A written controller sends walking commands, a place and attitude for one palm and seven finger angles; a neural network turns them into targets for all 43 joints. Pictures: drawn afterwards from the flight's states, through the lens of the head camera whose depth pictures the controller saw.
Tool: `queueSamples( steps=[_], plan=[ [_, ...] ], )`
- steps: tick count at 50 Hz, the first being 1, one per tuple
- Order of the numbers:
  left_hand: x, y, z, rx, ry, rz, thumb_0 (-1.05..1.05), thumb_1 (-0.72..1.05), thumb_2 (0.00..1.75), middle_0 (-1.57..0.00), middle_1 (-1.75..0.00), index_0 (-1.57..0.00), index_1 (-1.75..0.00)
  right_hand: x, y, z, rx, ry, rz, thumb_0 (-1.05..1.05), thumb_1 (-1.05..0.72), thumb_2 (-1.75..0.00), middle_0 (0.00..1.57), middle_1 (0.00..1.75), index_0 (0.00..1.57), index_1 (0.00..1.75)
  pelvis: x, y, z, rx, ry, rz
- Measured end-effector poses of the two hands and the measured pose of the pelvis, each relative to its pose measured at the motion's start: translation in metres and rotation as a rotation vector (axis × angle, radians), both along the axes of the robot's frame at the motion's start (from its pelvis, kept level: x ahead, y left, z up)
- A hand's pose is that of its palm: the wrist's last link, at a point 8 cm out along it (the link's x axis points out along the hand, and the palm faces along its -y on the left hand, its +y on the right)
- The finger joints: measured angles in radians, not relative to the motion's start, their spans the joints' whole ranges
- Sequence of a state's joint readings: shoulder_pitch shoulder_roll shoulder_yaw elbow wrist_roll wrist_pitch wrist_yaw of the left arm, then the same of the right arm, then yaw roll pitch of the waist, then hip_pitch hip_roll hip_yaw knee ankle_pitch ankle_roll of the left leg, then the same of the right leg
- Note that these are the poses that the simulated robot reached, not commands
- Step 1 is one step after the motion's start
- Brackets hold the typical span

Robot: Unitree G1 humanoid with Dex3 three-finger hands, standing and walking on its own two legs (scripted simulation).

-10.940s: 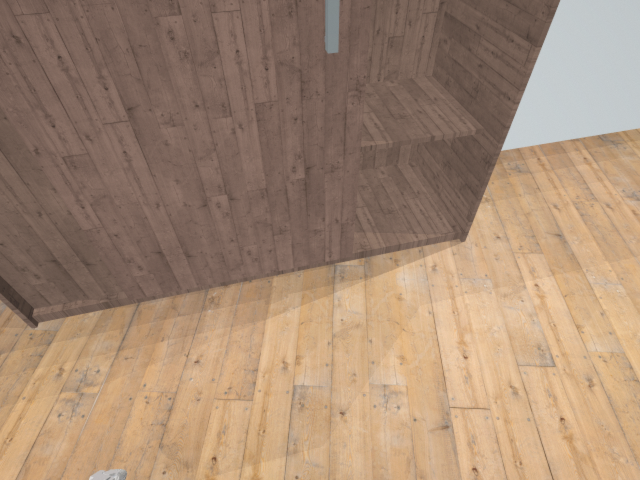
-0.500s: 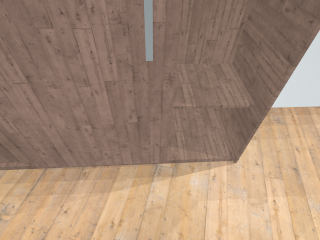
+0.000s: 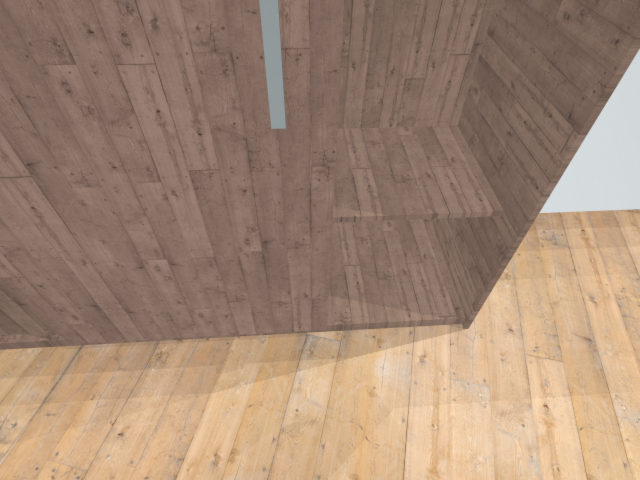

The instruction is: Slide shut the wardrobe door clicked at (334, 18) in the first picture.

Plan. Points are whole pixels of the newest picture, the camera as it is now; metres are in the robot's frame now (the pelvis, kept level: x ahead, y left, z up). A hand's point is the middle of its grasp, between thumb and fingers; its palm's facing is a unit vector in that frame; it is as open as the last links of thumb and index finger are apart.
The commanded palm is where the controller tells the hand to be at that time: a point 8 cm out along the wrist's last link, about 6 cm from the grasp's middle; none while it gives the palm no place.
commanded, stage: look again from close up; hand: left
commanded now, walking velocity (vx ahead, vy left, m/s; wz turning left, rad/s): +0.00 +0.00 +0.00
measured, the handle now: (271, 24) +0.66 +0.12 +0.26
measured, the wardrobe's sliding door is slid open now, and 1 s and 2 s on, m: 0.49 0.49 0.49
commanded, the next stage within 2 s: shuffle to correct the standing spot in 0.80 s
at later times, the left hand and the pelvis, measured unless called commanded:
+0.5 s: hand out of the picture -0.01 +0.14 -0.18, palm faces +0.05 -0.98 -0.19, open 7.3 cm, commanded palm none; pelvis +0.02 -0.02 +0.00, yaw +0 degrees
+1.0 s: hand out of the picture -0.02 +0.15 -0.18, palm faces +0.05 -0.98 -0.18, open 7.3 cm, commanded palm none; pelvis +0.03 -0.01 +0.00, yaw +0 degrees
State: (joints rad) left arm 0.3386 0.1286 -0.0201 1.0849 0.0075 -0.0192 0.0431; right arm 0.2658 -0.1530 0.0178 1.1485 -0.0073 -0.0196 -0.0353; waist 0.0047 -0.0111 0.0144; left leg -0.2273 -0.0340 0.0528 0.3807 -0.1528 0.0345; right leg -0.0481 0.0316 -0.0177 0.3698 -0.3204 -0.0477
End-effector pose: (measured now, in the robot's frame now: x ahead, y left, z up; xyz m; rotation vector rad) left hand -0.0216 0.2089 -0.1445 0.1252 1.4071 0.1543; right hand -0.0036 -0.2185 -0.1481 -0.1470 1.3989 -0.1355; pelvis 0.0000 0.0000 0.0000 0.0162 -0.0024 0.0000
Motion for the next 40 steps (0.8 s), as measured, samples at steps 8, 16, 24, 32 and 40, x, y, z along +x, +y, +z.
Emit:
queueSamples(
  steps=[8, 16, 24, 32, 40],
  plan=[
    [0.006, -0.004, 0.001, 0.014, 0.007, 0.002, 0.0, 0.91, 0.9, -0.2, -0.3, -0.2, -0.3, 0.011, -0.008, -0.001, 0.0, -0.003, 0.003, 0.01, -0.91, -0.9, 0.2, 0.29, 0.2, 0.3, 0.01, -0.008, -0.001, 0.006, -0.001, -0.004],
    [0.007, -0.011, 0.001, 0.018, 0.021, 0.008, 0.0, 0.91, 0.9, -0.2, -0.3, -0.2, -0.3, 0.023, -0.016, -0.002, -0.004, -0.013, 0.005, 0.01, -0.91, -0.9, 0.2, 0.29, 0.2, 0.3, 0.017, -0.015, -0.001, 0.008, -0.002, -0.007],
    [0.005, -0.018, -0.001, 0.014, 0.032, 0.021, 0.0, 0.91, 0.9, -0.2, -0.3, -0.2, -0.3, 0.032, -0.022, -0.002, -0.012, -0.019, 0.007, 0.01, -0.91, -0.9, 0.2, 0.29, 0.2, 0.3, 0.022, -0.02, -0.002, 0.008, -0.005, -0.008],
    [0.001, -0.021, -0.004, 0.003, 0.045, 0.031, 0.0, 0.91, 0.9, -0.2, -0.3, -0.2, -0.3, 0.034, -0.022, -0.001, -0.02, -0.02, 0.005, 0.01, -0.91, -0.9, 0.2, 0.29, 0.2, 0.3, 0.025, -0.02, -0.003, 0.006, -0.01, -0.007],
    [-0.002, -0.018, -0.005, -0.004, 0.059, 0.032, 0.0, 0.91, 0.9, -0.2, -0.3, -0.2, -0.3, 0.029, -0.017, -0.001, -0.021, -0.003, 0.003, 0.01, -0.91, -0.9, 0.2, 0.29, 0.2, 0.3, 0.025, -0.015, -0.003, 0.004, -0.008, -0.006]
  ],
)
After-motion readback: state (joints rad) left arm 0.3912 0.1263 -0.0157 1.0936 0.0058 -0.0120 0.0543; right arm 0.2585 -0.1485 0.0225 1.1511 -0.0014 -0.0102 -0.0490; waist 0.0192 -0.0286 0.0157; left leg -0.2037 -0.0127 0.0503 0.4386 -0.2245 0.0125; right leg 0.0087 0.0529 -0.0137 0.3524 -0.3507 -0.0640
